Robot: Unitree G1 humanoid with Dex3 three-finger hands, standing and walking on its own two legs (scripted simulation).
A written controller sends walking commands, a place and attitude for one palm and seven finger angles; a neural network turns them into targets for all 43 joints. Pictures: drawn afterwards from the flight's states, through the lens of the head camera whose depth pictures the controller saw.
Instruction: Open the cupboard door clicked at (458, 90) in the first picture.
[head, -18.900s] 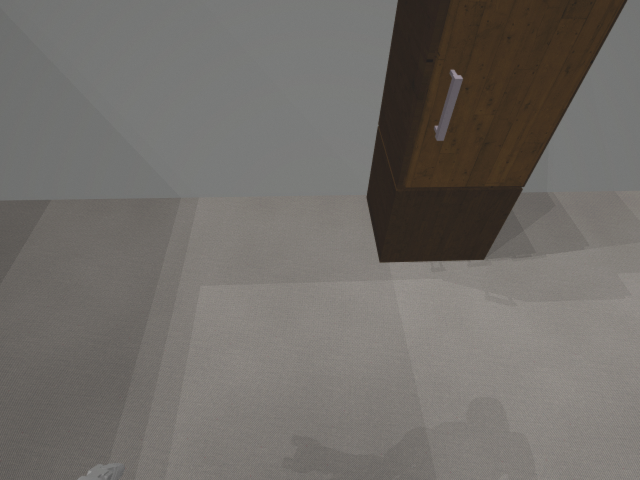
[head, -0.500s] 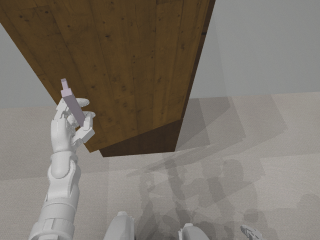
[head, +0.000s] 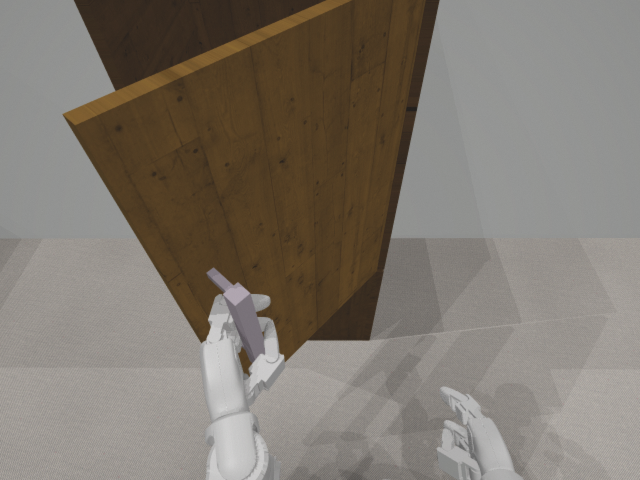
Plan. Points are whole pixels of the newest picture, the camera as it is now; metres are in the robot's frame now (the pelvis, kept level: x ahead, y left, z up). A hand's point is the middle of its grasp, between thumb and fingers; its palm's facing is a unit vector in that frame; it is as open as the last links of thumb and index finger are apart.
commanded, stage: open thumb and fingers to let go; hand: left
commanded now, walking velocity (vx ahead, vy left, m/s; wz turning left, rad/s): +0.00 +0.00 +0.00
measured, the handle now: (239, 322) +0.30 +0.11 +0.04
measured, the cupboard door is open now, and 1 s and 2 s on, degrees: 47 45 46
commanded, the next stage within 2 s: slide the hand sideways off the handle in 0.82 s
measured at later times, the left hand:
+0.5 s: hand (267, 344) +0.28 +0.08 +0.04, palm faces +0.39 -0.92 -0.01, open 12.1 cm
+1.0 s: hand (261, 359) +0.26 +0.08 +0.03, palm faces +0.19 -0.98 -0.03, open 15.2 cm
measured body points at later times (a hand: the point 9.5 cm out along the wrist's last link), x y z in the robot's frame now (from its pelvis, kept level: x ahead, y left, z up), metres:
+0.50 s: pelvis -0.01 -0.02 +0.00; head +0.05 -0.04 +0.44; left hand +0.25 +0.13 +0.04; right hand +0.15 -0.25 -0.12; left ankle +0.05 +0.16 -0.65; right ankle -0.04 -0.09 -0.65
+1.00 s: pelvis -0.01 +0.01 -0.01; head +0.04 +0.01 +0.44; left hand +0.24 +0.14 +0.04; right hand +0.18 -0.20 -0.10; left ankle +0.05 +0.17 -0.65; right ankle -0.04 -0.09 -0.65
